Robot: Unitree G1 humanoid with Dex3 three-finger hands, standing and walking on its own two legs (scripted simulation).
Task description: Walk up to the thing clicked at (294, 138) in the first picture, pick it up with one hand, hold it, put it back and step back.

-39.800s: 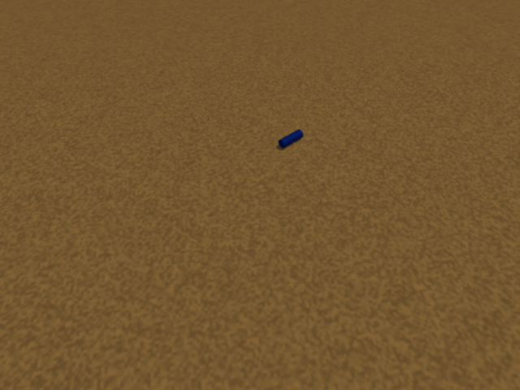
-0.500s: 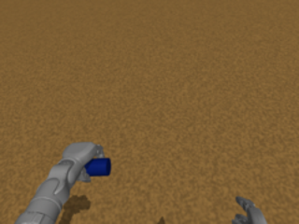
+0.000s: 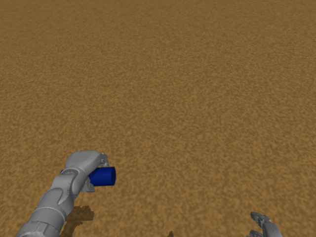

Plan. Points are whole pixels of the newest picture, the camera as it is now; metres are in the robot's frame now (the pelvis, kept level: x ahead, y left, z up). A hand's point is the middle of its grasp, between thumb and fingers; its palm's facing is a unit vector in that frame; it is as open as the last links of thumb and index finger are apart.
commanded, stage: crouch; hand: left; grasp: from above
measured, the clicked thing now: (88, 177) +0.31 +0.23 -0.07
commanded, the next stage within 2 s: lower in 1.94 s
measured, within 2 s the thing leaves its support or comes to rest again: neither
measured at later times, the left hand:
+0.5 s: hand (108, 185) +0.35 +0.22 -0.25, palm faces -0.42 +0.08 -0.90, open 8.4 cm
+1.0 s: hand (123, 192) +0.40 +0.21 -0.48, palm faces -0.48 +0.01 -0.88, open 8.3 cm
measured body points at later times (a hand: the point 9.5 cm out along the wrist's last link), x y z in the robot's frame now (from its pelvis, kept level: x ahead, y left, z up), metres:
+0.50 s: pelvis -0.05 +0.01 -0.14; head +0.10 +0.02 +0.29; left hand +0.37 +0.22 -0.20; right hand +0.01 -0.29 -0.26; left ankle +0.01 +0.12 -0.74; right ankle +0.01 -0.14 -0.74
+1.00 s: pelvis -0.07 +0.00 -0.31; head +0.17 +0.04 +0.07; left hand +0.42 +0.21 -0.43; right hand -0.04 -0.27 -0.43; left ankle +0.01 +0.12 -0.74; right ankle +0.01 -0.14 -0.74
